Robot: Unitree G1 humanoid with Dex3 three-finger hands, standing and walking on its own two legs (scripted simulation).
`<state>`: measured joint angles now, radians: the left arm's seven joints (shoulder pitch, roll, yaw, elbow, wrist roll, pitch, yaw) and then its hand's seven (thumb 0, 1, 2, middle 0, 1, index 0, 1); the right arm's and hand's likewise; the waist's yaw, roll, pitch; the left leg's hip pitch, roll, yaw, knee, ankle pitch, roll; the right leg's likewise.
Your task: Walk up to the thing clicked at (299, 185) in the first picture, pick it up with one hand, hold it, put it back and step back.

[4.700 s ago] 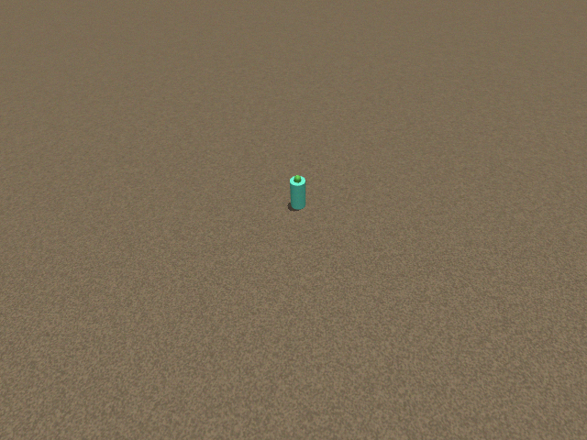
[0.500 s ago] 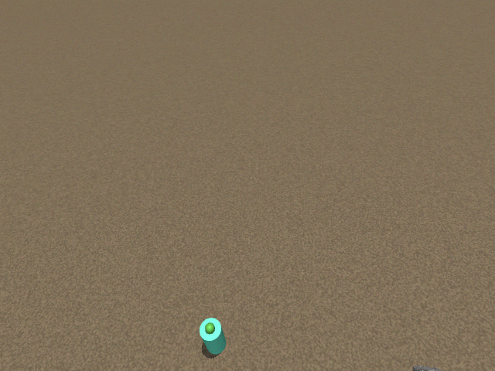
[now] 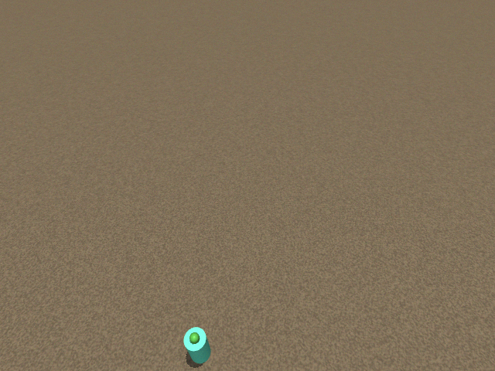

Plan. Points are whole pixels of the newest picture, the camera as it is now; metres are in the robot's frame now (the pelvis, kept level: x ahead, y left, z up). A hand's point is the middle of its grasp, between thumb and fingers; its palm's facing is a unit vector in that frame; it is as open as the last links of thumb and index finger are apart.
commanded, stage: walk up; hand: left
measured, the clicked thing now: (197, 344) +0.39 +0.20 -0.68
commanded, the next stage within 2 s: none
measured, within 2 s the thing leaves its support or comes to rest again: neither
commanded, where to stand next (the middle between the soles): +0.04 +0.00 m, yaw +0 degrees
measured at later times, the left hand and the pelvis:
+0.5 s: hand out of the picture +0.07 +0.25 -0.16, palm faces -0.01 -0.94 -0.35, open 7.4 cm; pelvis +0.01 +0.00 +0.00, yaw +1 degrees
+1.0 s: hand out of the picture +0.04 +0.25 -0.16, palm faces +0.00 -0.90 -0.44, open 7.4 cm; pelvis -0.05 -0.03 -0.02, yaw +1 degrees
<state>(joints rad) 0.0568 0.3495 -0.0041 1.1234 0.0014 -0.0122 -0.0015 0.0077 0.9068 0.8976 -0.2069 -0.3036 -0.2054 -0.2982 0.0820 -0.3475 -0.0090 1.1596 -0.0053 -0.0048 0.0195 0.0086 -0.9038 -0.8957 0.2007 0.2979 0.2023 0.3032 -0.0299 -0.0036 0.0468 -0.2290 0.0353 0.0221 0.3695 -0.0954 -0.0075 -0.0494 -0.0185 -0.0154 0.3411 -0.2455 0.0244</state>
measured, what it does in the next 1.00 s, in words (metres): shifts its weight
